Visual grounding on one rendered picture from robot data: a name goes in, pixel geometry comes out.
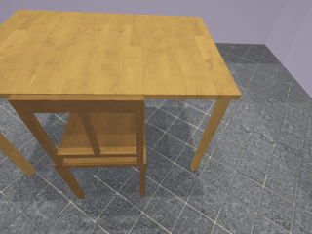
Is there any chair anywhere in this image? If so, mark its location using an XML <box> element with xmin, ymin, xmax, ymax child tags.
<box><xmin>8</xmin><ymin>94</ymin><xmax>146</xmax><ymax>199</ymax></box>

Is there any table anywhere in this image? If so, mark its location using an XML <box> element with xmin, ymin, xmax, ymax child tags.
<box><xmin>0</xmin><ymin>9</ymin><xmax>241</xmax><ymax>176</ymax></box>

